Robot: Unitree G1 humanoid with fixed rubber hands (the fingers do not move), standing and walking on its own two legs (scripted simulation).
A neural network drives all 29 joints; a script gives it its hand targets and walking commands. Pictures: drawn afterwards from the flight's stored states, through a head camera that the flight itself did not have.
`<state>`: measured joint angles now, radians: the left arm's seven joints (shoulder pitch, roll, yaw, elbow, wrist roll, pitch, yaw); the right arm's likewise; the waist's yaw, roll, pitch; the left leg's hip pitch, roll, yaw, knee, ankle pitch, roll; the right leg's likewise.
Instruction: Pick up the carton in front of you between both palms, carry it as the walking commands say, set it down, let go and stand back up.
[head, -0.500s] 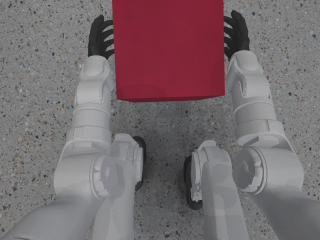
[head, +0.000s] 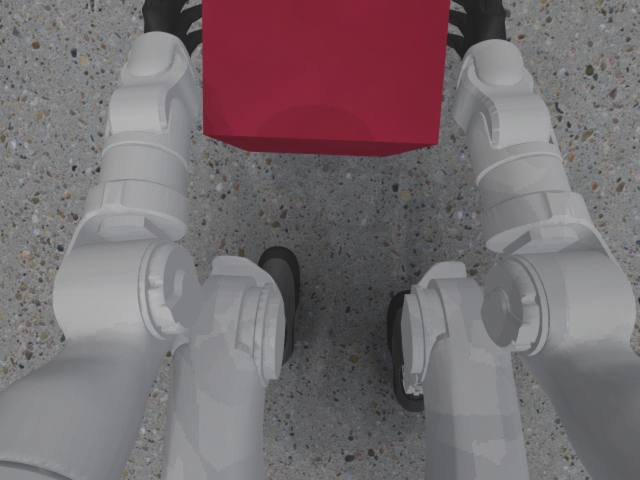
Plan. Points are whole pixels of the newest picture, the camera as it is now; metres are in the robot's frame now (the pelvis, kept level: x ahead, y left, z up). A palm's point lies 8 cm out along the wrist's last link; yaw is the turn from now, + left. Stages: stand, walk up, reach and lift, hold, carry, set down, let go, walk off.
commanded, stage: set down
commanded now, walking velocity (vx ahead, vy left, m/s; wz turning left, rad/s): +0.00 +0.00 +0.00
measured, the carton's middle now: (321, 61) +0.53 +0.06 -0.23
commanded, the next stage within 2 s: none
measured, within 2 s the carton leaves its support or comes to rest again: rests again in 0.74 s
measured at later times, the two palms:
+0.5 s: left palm (172, 52) +0.52 +0.21 -0.16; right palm (470, 57) +0.53 -0.10 -0.18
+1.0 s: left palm (171, 71) +0.51 +0.22 -0.19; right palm (474, 63) +0.53 -0.11 -0.20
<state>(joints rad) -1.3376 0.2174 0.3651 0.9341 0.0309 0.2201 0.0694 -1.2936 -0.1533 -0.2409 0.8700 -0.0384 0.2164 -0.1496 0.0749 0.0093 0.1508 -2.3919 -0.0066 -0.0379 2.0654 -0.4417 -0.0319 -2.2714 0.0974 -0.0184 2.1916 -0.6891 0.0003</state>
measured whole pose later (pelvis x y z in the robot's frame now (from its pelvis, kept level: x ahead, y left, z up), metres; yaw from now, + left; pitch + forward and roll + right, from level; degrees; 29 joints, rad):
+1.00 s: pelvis -0.01 +0.01 -0.01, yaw +0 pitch +36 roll +1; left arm -1.44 0.33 0.36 1.22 -0.03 0.05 0.02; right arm -1.45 -0.24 -0.22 1.10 -0.09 0.09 -0.04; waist 0.05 0.04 0.37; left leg -2.32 0.00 0.00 2.13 -0.43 -0.01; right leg -2.20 0.11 0.02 2.27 -0.69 0.03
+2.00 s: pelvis +0.01 +0.01 +0.15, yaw +0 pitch +47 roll -2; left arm -1.06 0.25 0.29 0.76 -0.07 0.17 0.07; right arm -1.15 -0.32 -0.21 0.86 0.06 0.18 -0.03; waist 0.06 -0.02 -0.06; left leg -2.01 -0.01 -0.02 1.56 -0.38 0.00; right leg -1.90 0.07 0.02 1.64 -0.57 0.02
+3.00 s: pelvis +0.11 +0.02 +0.38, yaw +2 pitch +16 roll +0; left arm 0.06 0.19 0.08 0.48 0.01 -0.01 -0.05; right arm -0.01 -0.19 -0.11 0.54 -0.02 -0.02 0.03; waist 0.03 0.00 -0.02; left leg -0.64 -0.02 -0.03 0.56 -0.20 0.01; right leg -0.54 0.03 0.06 0.59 -0.33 0.00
